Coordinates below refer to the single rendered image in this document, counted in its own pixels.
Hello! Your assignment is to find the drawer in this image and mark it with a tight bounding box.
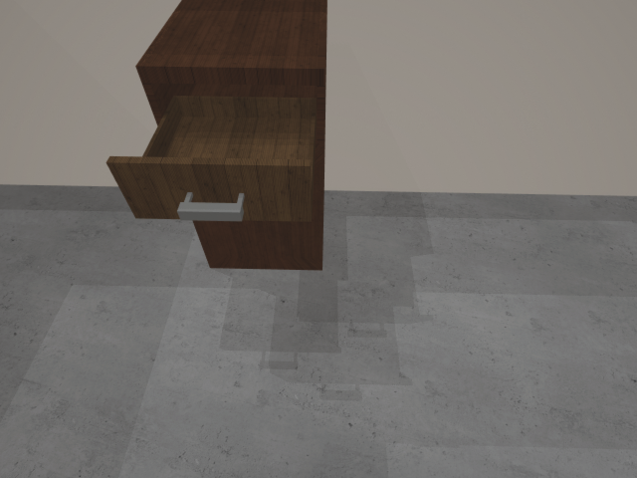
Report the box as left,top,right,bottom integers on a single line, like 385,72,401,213
106,96,317,222

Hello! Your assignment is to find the handle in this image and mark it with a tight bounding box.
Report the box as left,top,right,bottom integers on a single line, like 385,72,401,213
177,192,245,221

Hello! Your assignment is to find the cabinet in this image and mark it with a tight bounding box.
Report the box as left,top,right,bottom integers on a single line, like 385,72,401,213
136,0,327,270

